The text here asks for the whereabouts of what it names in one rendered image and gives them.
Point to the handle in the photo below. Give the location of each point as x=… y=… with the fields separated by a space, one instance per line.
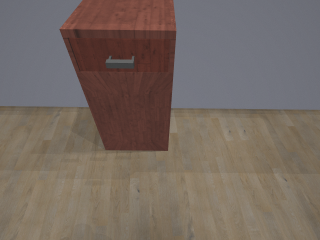
x=120 y=63

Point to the drawer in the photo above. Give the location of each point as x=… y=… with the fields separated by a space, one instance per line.
x=150 y=55

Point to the cabinet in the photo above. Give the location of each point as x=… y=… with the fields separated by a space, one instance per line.
x=131 y=110

